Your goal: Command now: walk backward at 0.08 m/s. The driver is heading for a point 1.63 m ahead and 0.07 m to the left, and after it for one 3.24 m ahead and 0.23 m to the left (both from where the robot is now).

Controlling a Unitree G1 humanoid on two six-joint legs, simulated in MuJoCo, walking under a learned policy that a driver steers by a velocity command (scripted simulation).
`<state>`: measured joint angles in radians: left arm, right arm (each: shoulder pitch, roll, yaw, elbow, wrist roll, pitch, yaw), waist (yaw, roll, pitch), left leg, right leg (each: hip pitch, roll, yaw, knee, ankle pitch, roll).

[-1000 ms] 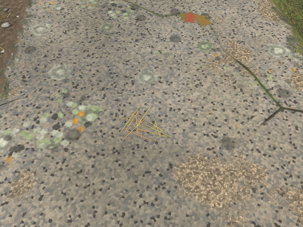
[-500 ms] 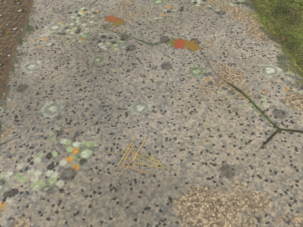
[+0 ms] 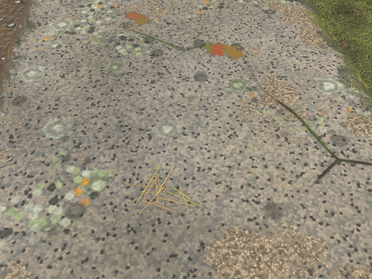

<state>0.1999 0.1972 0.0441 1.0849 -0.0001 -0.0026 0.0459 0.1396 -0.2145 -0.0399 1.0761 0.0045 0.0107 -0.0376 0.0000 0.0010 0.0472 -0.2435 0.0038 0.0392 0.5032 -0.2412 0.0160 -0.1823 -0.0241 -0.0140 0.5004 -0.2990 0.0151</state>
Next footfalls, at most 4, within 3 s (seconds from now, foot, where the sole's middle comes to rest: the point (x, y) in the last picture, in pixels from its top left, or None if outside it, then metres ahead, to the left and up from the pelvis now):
0.34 right None -0.06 -0.15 -0.77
0.74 left None -0.15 0.07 -0.77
1.78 left None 0.34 0.03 -0.77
2.30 right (253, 240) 0.64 -0.22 -0.77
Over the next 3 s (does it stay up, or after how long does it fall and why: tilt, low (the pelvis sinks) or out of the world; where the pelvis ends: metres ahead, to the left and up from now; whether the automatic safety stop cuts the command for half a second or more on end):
stays up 0.85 -0.07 0.00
